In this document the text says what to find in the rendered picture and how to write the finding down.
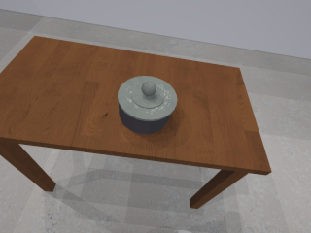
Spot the knob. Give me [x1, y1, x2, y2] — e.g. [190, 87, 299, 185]
[141, 81, 156, 96]

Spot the lid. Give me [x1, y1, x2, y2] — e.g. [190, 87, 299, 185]
[118, 76, 178, 121]

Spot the table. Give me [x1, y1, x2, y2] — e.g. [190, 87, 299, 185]
[0, 36, 272, 209]

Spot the pot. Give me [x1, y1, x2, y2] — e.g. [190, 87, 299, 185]
[119, 104, 170, 134]

